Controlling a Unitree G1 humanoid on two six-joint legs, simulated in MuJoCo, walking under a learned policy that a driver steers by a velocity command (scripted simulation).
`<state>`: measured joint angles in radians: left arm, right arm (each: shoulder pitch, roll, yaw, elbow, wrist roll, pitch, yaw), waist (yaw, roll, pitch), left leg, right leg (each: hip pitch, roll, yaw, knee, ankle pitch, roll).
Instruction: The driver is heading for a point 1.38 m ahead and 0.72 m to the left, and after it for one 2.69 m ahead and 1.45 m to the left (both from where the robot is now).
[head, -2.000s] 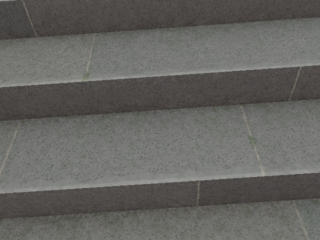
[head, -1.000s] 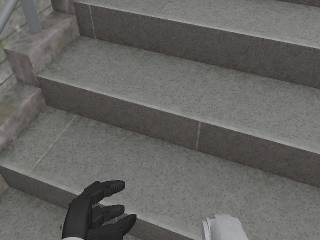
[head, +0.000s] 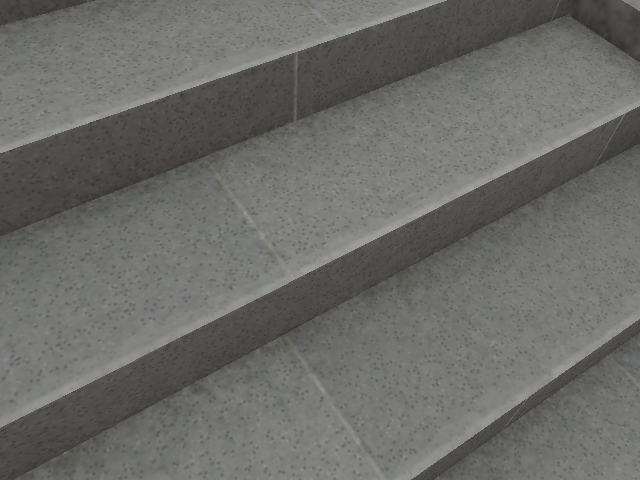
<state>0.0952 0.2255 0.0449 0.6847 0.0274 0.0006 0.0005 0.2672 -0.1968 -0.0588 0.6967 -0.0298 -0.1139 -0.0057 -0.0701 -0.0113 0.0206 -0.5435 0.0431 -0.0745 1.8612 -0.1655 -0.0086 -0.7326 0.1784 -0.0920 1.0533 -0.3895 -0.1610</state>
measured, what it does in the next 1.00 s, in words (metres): climbs, turning left: left foot 0.16 m higher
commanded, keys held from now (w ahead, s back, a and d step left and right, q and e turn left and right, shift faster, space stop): q+shift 1.00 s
